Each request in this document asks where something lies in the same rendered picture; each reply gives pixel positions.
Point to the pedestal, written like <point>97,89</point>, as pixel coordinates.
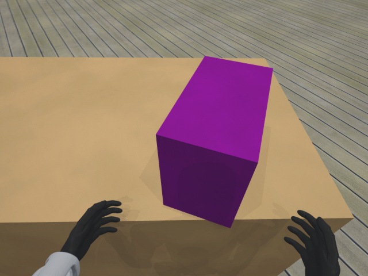
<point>78,131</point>

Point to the robot right hand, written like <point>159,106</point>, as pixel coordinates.
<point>320,257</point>

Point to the carton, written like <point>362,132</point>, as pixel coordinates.
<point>209,144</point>

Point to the robot left hand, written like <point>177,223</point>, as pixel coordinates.
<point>88,228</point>

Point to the robot left forearm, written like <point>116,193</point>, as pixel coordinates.
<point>60,264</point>

